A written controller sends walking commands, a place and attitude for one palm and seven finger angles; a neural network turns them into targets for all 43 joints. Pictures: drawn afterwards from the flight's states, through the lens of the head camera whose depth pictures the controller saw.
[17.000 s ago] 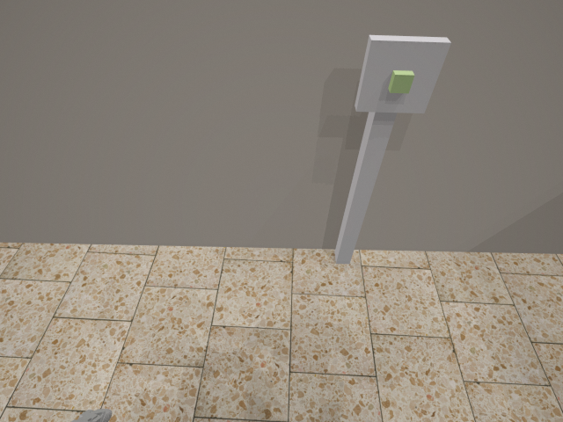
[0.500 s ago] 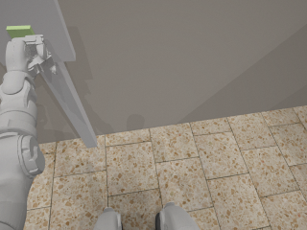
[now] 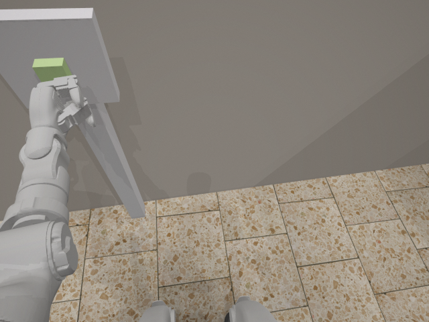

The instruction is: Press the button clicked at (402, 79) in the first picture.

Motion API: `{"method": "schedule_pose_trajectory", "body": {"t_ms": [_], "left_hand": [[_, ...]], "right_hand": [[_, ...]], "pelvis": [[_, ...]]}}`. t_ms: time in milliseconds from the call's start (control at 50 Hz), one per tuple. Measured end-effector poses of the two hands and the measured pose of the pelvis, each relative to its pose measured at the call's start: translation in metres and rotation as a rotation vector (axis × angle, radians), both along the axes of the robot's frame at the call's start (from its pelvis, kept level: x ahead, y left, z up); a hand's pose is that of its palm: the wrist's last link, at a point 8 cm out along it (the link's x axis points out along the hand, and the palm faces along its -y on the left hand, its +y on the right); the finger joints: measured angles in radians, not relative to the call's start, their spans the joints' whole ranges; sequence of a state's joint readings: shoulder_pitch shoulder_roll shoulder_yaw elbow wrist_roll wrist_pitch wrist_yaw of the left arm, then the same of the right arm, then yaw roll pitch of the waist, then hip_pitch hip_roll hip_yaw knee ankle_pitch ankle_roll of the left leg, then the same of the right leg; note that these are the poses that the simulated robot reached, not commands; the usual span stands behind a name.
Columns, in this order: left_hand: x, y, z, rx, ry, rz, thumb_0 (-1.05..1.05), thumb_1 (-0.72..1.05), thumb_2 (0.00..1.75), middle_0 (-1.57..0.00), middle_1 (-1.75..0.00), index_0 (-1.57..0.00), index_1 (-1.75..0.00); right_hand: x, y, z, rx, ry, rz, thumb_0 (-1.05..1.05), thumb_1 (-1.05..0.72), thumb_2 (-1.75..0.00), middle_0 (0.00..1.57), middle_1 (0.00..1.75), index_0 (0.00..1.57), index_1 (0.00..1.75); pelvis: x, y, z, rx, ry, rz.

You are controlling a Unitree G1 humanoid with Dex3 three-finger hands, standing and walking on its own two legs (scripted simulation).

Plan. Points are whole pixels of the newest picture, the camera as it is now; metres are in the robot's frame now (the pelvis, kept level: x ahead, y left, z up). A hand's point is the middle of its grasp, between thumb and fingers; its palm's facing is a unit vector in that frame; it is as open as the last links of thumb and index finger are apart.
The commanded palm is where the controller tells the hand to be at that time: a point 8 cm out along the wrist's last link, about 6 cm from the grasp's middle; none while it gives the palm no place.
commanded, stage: pull the fist back off the button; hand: left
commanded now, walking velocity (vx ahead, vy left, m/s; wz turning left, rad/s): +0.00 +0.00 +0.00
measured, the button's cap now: (54, 72) +0.54 +0.26 +0.13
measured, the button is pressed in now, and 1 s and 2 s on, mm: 0 0 0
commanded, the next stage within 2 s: draw the hand back to the body in 0.54 s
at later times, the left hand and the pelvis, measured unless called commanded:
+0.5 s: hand (77, 142) +0.41 +0.21 +0.09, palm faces +0.11 -0.99 -0.01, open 3.1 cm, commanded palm +0.39 +0.26 +0.10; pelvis +0.04 +0.00 +0.02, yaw +1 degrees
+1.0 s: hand (49, 163) +0.35 +0.22 +0.13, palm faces +0.12 -0.99 -0.01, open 3.1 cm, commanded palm +0.31 +0.27 +0.14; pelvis +0.03 -0.01 +0.03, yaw +1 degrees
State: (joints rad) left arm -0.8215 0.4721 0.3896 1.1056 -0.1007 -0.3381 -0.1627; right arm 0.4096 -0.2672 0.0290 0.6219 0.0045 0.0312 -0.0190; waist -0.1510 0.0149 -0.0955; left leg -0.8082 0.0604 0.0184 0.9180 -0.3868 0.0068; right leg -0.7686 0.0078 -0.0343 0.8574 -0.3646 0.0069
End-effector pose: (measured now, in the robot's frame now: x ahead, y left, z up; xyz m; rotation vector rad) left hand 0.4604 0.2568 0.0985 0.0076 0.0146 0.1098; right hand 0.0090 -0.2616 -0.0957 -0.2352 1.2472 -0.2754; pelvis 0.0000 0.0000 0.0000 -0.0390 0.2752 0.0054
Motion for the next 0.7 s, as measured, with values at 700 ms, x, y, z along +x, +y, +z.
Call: {"method": "schedule_pose_trajectory", "body": {"t_ms": [700], "left_hand": [[-0.075,0.003,0.003,0.0,-0.023,-0.009,0.02,0.9,0.9,-1.3,-1.5,-1.3,-1.5]], "right_hand": [[0.147,0.008,0.019,0.04,-0.304,0.144,0.01,-0.91,-0.9,0.2,0.3,0.2,0.3]], "pelvis": [[0.03,-0.008,0.015,0.018,-0.105,0.031]]}}
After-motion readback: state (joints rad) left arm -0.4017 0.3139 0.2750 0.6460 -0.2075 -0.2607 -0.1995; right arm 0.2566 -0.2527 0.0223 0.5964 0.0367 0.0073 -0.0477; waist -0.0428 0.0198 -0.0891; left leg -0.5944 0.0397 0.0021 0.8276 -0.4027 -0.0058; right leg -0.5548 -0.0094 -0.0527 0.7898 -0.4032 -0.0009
